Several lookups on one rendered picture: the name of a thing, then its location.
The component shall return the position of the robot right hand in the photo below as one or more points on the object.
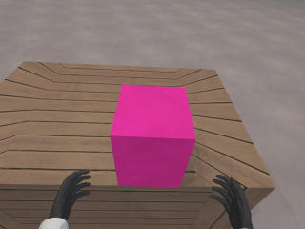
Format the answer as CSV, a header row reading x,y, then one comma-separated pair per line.
x,y
234,201

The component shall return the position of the robot left forearm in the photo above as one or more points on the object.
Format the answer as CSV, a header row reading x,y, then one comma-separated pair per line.
x,y
54,223

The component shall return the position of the carton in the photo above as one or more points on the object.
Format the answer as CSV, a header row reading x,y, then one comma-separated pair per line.
x,y
152,136

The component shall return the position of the robot left hand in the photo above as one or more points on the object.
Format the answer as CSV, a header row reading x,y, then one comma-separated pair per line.
x,y
67,196

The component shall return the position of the pedestal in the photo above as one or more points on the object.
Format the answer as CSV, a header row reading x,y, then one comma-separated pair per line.
x,y
56,119

